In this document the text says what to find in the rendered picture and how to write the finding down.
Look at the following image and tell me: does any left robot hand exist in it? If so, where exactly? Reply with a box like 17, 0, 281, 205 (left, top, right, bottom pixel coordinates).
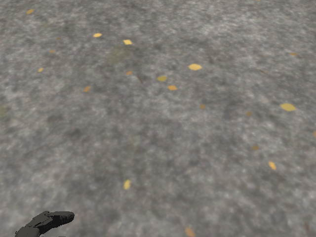
15, 210, 75, 237

